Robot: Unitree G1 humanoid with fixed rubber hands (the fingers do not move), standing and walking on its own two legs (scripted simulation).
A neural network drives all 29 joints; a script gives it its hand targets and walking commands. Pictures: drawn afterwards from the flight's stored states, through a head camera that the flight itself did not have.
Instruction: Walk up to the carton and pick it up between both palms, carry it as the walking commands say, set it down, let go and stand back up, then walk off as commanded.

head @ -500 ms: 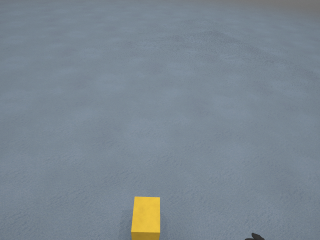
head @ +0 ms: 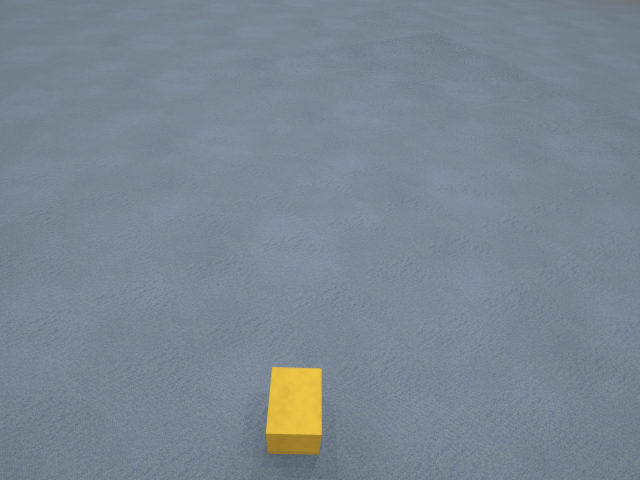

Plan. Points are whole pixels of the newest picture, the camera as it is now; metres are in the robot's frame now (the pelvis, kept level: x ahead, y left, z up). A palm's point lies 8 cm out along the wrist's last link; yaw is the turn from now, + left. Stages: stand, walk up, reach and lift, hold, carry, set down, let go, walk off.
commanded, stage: stand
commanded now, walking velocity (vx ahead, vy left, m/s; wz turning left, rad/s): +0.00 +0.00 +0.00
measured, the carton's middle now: (295, 410) +0.51 +0.03 -0.70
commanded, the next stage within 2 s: walk off in 0.74 s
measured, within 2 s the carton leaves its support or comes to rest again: neither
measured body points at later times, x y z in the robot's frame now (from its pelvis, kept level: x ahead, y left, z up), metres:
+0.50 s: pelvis -0.01 +0.00 +0.00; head -0.04 +0.00 +0.45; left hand +0.06 +0.30 -0.12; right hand +0.07 -0.30 -0.12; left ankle +0.02 +0.10 -0.74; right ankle +0.00 -0.13 -0.74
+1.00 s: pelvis -0.01 -0.01 +0.01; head -0.02 +0.00 +0.45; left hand +0.05 +0.29 -0.13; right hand +0.08 -0.30 -0.12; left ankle +0.02 +0.10 -0.74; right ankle +0.00 -0.13 -0.74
